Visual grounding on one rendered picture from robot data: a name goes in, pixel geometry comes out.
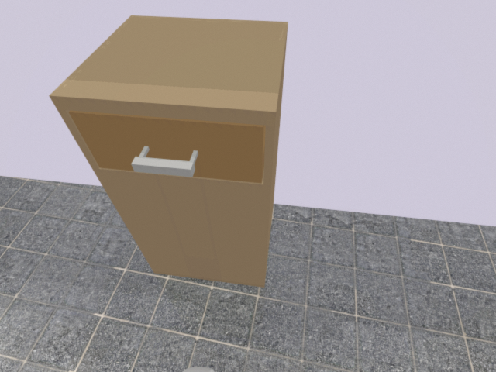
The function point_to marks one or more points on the drawer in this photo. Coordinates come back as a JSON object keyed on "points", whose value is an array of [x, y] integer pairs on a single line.
{"points": [[226, 150]]}

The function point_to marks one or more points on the handle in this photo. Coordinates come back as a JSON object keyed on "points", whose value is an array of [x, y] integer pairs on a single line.
{"points": [[164, 166]]}

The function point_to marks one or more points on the cabinet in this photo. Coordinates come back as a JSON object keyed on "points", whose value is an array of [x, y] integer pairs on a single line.
{"points": [[220, 70]]}

